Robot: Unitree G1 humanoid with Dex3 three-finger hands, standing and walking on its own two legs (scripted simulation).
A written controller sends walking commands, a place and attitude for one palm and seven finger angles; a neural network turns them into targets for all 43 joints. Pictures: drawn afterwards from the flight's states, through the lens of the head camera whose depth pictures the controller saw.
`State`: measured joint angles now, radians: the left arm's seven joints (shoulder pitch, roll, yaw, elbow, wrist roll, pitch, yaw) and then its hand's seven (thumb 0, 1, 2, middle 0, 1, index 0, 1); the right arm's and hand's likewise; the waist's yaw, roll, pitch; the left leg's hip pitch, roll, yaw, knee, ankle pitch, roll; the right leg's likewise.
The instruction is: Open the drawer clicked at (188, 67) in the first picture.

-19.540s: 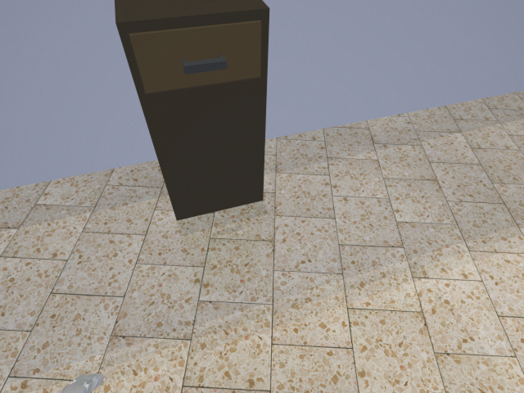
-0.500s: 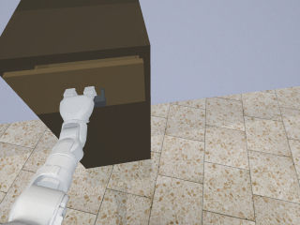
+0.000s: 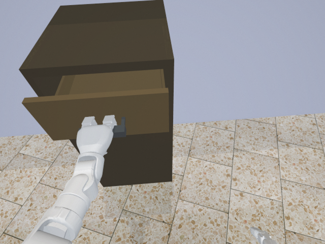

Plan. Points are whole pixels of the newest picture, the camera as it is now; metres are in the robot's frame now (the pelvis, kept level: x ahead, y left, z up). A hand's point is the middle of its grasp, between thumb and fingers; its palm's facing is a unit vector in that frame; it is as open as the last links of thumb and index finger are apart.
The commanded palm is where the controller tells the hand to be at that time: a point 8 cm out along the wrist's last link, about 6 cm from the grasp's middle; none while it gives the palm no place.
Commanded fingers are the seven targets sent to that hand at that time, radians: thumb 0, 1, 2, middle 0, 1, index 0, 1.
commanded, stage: pull the drawer open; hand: left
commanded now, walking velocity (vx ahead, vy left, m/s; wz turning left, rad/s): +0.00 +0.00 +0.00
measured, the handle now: (103, 126) +0.43 +0.20 +0.02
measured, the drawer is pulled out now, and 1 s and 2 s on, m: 0.10 0.22 0.30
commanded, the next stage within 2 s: open the thumb to release the handle in 1.92 s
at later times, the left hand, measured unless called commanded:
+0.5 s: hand (100, 163) +0.32 +0.19 +0.00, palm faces +0.00 -0.07 -1.00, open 6.2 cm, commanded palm +0.27 +0.19 +0.05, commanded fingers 0.00 0.90 0.90 -0.40 -1.35 -0.40 -1.35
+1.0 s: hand (96, 191) +0.25 +0.18 +0.00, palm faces +0.02 -0.11 -0.99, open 6.2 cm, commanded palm +0.21 +0.18 +0.05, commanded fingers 0.00 0.90 0.90 -0.40 -1.35 -0.40 -1.35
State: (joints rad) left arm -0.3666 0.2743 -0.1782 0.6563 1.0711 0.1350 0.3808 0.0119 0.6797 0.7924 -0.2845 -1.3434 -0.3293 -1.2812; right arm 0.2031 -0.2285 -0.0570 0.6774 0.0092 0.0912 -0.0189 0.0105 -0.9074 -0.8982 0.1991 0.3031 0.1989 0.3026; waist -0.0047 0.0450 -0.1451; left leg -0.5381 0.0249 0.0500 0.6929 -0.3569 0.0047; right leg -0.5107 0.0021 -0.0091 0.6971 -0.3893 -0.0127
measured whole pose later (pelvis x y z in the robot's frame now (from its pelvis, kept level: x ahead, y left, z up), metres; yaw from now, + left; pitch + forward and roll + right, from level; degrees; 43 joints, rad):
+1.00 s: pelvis -0.01 -0.01 +0.00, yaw +0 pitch +7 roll +1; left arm 0.15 0.26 -0.23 0.15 1.09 0.15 0.37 0.04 0.67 0.79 -0.25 -1.35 -0.36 -1.25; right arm 0.11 -0.21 -0.03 0.65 -0.01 0.05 0.01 0.01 -0.91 -0.90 0.20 0.30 0.20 0.30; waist 0.06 0.05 -0.12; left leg -0.44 0.03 0.05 0.68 -0.36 -0.01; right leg -0.43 0.00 0.00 0.72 -0.41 -0.03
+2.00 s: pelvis -0.01 -0.01 -0.01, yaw -1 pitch +7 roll +1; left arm 0.53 0.24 -0.21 -0.19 1.10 0.11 0.40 0.07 0.68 0.76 -0.21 -1.35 -0.36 -1.26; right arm 0.12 -0.20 -0.01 0.56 -0.04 0.03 0.09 0.02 -0.91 -0.90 0.20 0.30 0.20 0.30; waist 0.07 0.06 -0.13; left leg -0.52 0.04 0.06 0.81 -0.42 -0.01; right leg -0.51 0.01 0.01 0.84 -0.46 -0.03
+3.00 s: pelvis -0.03 -0.02 +0.00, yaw +1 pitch +4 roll +1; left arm 0.29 0.27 -0.23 0.03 1.09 0.13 0.40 0.00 -0.49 0.30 -0.31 -1.20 -0.34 -1.21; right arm 0.10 -0.21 -0.02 0.66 -0.02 0.05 -0.01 0.02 -0.91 -0.90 0.20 0.30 0.20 0.30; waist 0.09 0.06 -0.08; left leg -0.46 0.03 0.03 0.72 -0.34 -0.02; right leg -0.44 0.01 -0.02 0.76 -0.40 -0.04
